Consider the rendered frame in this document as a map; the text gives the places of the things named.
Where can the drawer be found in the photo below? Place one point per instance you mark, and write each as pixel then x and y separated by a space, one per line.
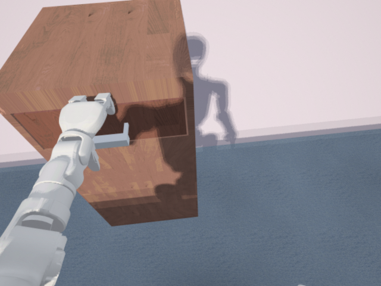
pixel 146 119

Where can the left robot forearm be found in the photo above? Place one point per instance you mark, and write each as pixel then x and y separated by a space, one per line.
pixel 47 206

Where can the cabinet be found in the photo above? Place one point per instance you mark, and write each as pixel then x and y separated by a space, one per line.
pixel 135 50

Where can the left robot upper arm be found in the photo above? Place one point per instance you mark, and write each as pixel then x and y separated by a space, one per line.
pixel 31 257

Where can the handle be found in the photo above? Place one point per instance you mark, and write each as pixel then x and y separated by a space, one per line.
pixel 113 140

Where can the robot left hand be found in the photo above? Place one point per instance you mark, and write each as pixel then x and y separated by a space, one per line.
pixel 87 117

